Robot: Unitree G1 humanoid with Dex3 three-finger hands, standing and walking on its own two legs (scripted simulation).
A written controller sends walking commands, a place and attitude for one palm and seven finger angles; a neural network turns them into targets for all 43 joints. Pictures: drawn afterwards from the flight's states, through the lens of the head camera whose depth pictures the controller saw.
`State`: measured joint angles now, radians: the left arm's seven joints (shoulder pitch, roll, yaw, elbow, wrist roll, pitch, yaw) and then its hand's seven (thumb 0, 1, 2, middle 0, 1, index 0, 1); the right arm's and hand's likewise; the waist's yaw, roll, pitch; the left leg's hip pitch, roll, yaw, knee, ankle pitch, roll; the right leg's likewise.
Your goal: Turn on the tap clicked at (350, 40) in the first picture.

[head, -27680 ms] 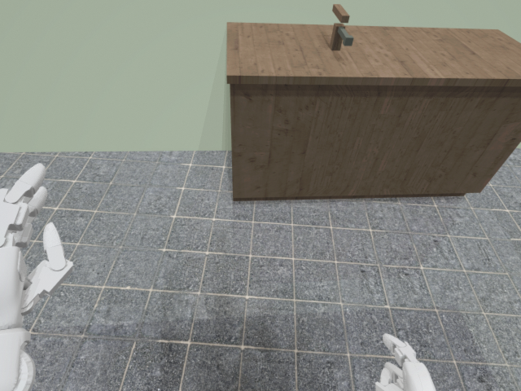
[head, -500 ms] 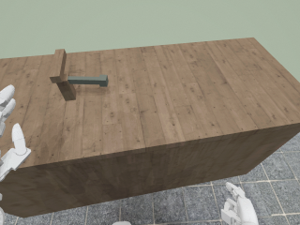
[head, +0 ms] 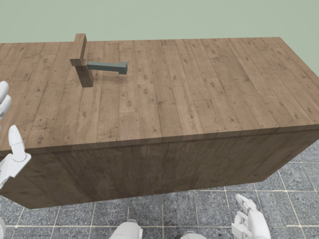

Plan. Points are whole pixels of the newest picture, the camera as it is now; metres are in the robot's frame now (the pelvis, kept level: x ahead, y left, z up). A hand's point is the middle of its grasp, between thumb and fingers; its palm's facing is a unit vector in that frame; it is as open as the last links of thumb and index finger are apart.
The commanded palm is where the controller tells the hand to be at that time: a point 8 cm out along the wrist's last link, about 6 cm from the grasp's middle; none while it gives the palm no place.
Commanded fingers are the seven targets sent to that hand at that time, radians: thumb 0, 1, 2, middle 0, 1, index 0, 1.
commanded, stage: step back with the hand held close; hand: left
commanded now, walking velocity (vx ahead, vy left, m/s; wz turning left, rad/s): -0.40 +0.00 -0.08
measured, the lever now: (122, 68) +0.59 +0.17 +0.08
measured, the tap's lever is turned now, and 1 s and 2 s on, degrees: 79 79 79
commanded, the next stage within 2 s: stop stepping back and stand still in 0.28 s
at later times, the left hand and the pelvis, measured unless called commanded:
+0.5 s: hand (39, 205) +0.14 +0.19 +0.18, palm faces +0.25 -0.87 -0.43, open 7.4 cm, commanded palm +0.09 +0.25 +0.20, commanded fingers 0.00 0.90 0.90 -0.20 -0.30 -0.20 -0.30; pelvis -0.09 -0.02 +0.02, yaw -4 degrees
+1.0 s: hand out of the picture +0.05 +0.21 +0.17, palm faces +0.33 -0.88 -0.34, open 7.4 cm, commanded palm +0.00 +0.26 +0.20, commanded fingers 0.00 0.90 0.90 -0.20 -0.30 -0.20 -0.30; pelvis -0.17 -0.01 +0.00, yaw -3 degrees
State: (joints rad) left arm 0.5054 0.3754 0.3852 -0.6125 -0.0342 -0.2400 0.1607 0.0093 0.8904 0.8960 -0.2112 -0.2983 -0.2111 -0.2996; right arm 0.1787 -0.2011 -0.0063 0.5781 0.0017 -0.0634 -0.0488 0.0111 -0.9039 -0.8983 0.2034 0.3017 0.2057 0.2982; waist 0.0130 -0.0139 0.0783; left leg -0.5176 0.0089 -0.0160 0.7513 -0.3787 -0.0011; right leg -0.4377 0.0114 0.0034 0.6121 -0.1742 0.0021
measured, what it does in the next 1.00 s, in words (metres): walks backwards: right foot, then left foot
